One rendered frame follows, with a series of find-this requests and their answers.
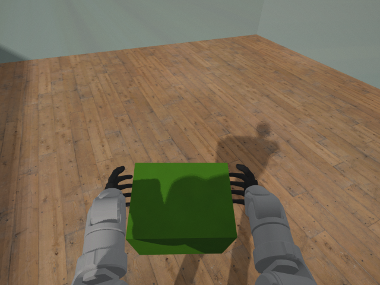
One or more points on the carton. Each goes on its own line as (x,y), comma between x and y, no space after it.
(181,208)

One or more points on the robot right upper arm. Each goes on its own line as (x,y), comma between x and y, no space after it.
(277,278)

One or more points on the left robot forearm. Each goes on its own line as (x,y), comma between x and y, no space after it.
(103,256)

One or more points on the right robot forearm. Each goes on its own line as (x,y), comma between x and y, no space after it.
(274,246)

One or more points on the right robot hand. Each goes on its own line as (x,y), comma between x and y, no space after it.
(247,177)

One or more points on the left robot hand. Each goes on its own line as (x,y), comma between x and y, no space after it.
(114,179)

